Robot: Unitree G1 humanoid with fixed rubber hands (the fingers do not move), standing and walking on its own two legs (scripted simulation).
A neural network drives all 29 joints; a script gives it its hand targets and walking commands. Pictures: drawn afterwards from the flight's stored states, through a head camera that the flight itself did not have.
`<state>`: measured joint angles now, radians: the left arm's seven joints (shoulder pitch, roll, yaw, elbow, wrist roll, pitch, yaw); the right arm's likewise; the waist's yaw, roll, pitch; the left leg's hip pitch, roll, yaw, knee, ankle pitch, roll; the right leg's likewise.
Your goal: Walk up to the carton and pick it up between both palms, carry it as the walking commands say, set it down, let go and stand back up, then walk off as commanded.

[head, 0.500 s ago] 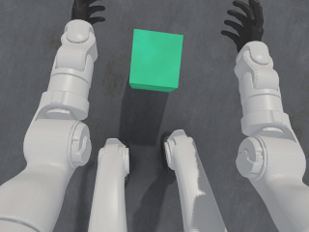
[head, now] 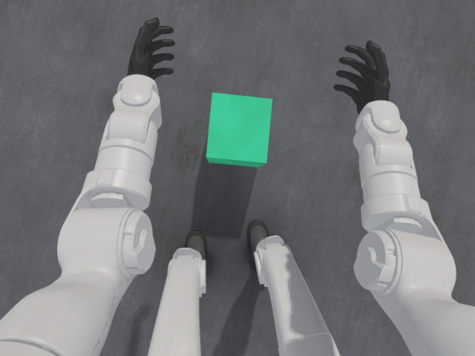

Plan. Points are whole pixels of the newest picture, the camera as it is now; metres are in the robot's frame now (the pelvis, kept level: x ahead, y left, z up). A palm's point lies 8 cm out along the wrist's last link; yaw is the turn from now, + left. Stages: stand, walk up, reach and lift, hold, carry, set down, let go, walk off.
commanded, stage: let go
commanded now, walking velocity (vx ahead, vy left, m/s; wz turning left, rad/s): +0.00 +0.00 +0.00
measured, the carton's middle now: (237, 134) +0.50 -0.07 -0.57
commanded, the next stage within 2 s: stand in 1.36 s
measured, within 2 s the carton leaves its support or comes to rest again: neither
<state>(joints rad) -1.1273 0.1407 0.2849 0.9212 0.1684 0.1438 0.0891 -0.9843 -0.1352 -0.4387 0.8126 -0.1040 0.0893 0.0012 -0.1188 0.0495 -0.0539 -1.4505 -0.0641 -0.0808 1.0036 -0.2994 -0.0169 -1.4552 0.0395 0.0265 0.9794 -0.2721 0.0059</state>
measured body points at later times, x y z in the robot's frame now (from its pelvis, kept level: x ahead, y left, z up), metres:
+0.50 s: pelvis +0.05 -0.01 +0.07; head +0.23 -0.01 +0.48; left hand +0.38 +0.17 -0.04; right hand +0.33 -0.27 -0.02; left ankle +0.06 +0.12 -0.64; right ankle +0.07 -0.12 -0.64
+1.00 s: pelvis +0.08 +0.01 +0.10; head +0.10 +0.02 +0.55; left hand +0.26 +0.24 +0.03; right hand +0.25 -0.23 +0.03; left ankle +0.06 +0.12 -0.64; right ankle +0.07 -0.11 -0.64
